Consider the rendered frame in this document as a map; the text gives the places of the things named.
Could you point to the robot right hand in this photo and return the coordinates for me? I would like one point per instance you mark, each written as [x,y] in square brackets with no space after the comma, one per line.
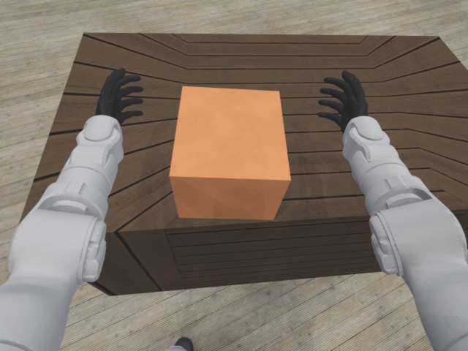
[353,100]

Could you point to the right robot forearm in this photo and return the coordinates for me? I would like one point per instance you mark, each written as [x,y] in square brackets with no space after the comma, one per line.
[382,177]

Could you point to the pedestal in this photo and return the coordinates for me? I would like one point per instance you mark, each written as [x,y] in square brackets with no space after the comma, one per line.
[415,87]

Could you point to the carton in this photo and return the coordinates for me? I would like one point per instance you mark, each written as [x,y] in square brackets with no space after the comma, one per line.
[230,155]

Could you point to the right robot upper arm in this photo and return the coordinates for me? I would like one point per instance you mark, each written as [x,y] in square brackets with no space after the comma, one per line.
[420,243]

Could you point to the left robot forearm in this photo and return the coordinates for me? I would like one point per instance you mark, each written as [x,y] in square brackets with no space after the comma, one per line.
[88,176]

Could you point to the left robot upper arm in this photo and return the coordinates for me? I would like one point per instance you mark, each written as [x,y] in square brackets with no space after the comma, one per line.
[55,253]

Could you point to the robot left hand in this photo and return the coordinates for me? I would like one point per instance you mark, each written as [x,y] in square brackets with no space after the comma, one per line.
[110,103]

